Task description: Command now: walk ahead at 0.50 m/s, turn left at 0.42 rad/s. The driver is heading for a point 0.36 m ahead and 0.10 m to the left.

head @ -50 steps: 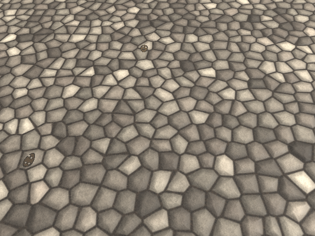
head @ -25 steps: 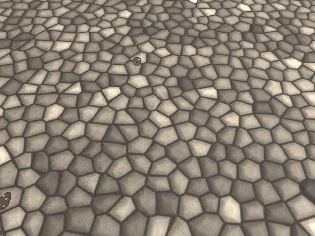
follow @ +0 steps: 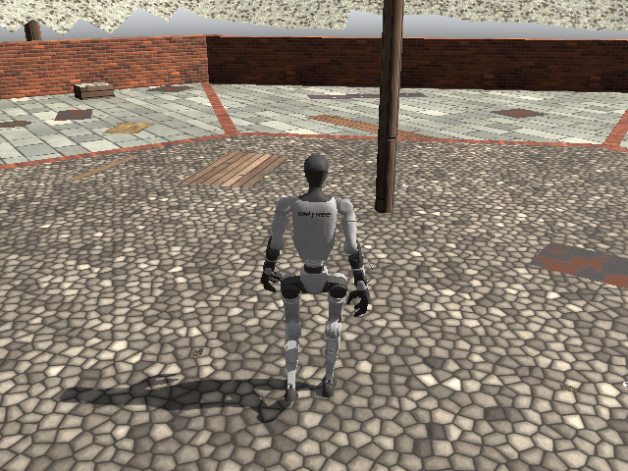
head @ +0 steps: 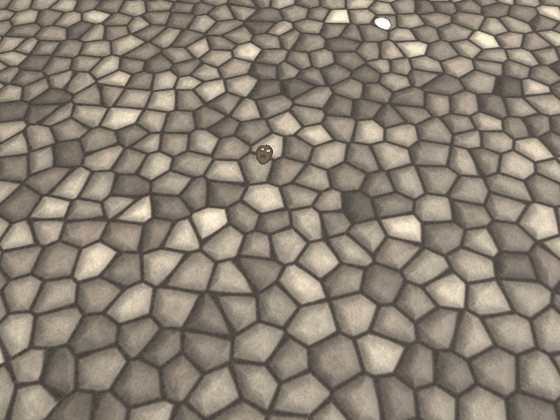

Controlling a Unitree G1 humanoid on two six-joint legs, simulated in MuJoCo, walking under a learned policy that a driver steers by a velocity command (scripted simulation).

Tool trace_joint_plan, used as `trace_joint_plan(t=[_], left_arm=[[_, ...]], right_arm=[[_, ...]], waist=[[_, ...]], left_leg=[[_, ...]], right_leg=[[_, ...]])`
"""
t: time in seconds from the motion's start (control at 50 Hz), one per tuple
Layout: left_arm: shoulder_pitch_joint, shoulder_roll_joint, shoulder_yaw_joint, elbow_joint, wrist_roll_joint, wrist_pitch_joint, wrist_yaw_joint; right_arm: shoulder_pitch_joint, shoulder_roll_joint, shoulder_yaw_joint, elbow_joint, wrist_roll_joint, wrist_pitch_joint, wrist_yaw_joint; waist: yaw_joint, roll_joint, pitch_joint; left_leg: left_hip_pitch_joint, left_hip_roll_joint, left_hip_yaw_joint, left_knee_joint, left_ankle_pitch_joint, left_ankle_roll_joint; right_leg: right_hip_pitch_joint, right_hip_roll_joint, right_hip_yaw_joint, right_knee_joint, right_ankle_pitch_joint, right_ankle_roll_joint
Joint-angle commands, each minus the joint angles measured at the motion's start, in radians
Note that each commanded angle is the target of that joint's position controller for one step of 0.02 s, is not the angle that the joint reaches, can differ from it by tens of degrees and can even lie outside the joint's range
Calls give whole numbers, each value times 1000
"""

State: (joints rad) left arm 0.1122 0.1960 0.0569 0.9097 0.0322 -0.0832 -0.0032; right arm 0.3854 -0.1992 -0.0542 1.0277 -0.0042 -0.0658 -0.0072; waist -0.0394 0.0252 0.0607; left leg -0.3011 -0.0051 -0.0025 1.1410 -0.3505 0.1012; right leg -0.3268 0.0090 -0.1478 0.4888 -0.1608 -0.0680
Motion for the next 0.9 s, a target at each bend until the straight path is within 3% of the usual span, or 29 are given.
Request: trace_joint_plan(t=[0.02,0.06,0.12,0.2,0.28,0.34,0.36,0.38,0.4,0.42,0.44,0.46,0.48,0.5,0.52,0.54,0.62,0.68,0.76,0.82,0.84,0.86,0.88,0.9], left_arm=[[129,57,11,15,-9,-16,13],[176,58,11,32,-19,-35,13],[212,84,16,42,-15,-45,15],[246,88,12,50,-14,-46,15],[314,121,16,70,-14,-37,26],[331,145,20,87,-14,-17,39],[321,158,23,86,-14,-9,42],[306,165,24,81,-20,0,42],[299,155,20,66,-30,3,37],[391,30,-5,26,-40,7,27],[417,86,2,34,-68,21,28],[322,93,6,25,-62,25,26],[258,71,-2,12,-46,22,24],[241,74,1,20,-27,27,24],[256,76,5,29,-4,46,24],[299,57,3,45,3,65,23],[314,24,-4,67,-6,102,24],[238,42,-5,63,-6,114,35],[179,44,-10,69,-12,115,41],[222,29,-23,102,-8,95,46],[247,52,-22,113,0,82,48],[222,93,-18,113,-5,72,47],[194,66,-22,124,-23,68,39],[183,42,-29,124,-22,61,35]], right_arm=[[30,-32,-19,-63,-25,20,18],[4,-18,-20,-79,-29,41,28],[-111,-25,-20,-129,-29,53,42],[-272,-21,-6,-195,-25,49,60],[-387,-25,3,-243,-32,45,70],[-302,-41,-4,-219,-47,31,57],[-216,-58,-11,-191,-49,23,51],[-99,-82,-23,-151,-56,9,45],[-7,-139,-39,-123,-70,-6,33],[8,-239,-59,-122,-73,-11,22],[92,-249,-60,-125,-20,4,11],[8,-212,-49,-139,-9,15,-2],[-92,-147,-29,-146,-2,15,-5],[-150,-98,-14,-145,2,15,-7],[-165,-71,-2,-142,8,11,-12],[-172,-62,6,-137,4,7,-12],[-179,-89,12,-119,-17,-15,-5],[-154,-92,17,-99,-20,-2,-3],[-129,-91,19,-76,-22,24,-10],[-135,-83,23,-61,-9,37,-17],[-117,-67,26,-56,-8,36,-18],[-58,-49,25,-48,0,35,-14],[-60,-40,27,-29,2,38,-14],[-61,-57,24,-17,-3,39,-16]], waist=[[20,-103,-33],[9,-93,-20],[12,-86,5],[35,-92,35],[66,-83,58],[32,-126,6],[-1,-140,-41],[-52,-127,-106],[-100,-69,-181],[-24,162,-342],[-60,107,-516],[-43,25,-401],[-18,31,-250],[18,-6,-157],[45,-16,-121],[70,-15,-130],[106,32,-141],[75,76,-124],[44,69,-72],[70,11,-32],[61,-19,-33],[2,-91,-15],[6,-141,1],[11,-119,4]], left_leg=[[-227,97,-44,50,71,-3],[-254,104,-32,43,103,-13],[-359,120,-11,-20,210,-27],[-349,102,47,-280,352,-36],[-300,70,121,-469,347,-6],[-172,-20,162,-528,241,34],[-86,-53,158,-558,222,52],[57,-71,136,-651,295,72],[260,10,57,-709,551,100],[619,352,-252,-522,1268,221],[702,461,-461,-598,1352,342],[559,405,-343,-683,1212,301],[410,357,-268,-740,1070,254],[286,309,-208,-795,973,205],[184,276,-157,-822,969,172],[125,258,-124,-840,949,158],[54,207,-40,-863,909,131],[43,186,-48,-897,608,102],[19,202,-126,-943,187,102],[-24,179,-146,-914,65,44],[-35,154,-142,-888,69,9],[-20,86,-94,-879,102,-15],[84,55,-55,-873,154,-26],[156,67,-59,-852,206,-27]], right_leg=[[175,-299,278,-315,16,-73],[163,-287,207,-333,104,-73],[188,-272,103,-349,195,-70],[204,-235,-15,-347,290,-59],[307,-267,-74,-313,451,-56],[385,-267,-104,-127,886,-42],[393,-262,-103,-11,943,-38],[361,-245,-107,156,859,-22],[226,-209,-118,383,591,9],[-94,-81,-99,733,-438,43],[-192,-2,89,917,-529,60],[-223,-45,154,895,-404,59],[-243,-71,159,814,-337,57],[-210,-92,162,735,-297,60],[-126,-100,164,678,-264,63],[-51,-94,161,634,-250,65],[31,-72,146,460,-186,69],[49,-68,134,303,-152,70],[78,-63,132,162,-168,66],[204,-74,141,-100,-15,51],[249,-133,202,-142,34,44],[216,-179,259,-134,81,27],[96,-165,259,-161,-5,22],[55,-151,247,-182,-30,33]])
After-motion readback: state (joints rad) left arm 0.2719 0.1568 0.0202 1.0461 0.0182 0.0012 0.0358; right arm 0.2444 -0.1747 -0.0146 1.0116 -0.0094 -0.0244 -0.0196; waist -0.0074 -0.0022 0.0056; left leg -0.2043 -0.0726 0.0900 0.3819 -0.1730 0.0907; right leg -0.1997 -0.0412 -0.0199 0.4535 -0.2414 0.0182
